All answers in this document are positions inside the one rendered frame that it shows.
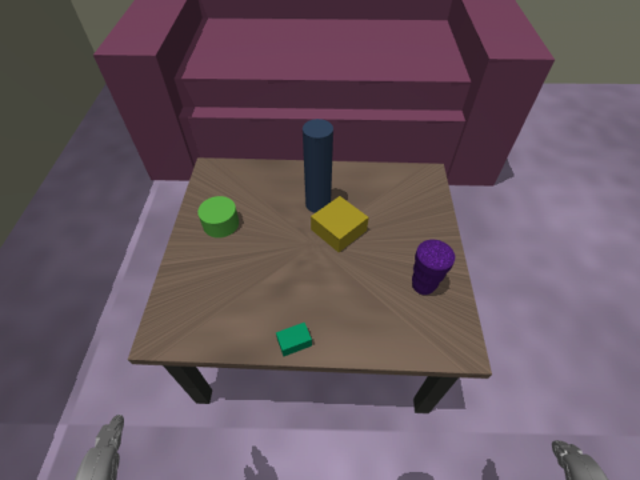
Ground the right robot hand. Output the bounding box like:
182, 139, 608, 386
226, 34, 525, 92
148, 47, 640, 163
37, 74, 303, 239
552, 441, 608, 480

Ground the left robot hand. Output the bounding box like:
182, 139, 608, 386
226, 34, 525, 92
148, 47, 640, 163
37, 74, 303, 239
75, 415, 124, 480

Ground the sofa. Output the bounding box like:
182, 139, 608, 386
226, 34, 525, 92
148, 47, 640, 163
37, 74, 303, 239
93, 0, 555, 186

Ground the coffee table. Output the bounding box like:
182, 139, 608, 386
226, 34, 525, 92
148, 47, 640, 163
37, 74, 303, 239
127, 158, 492, 414

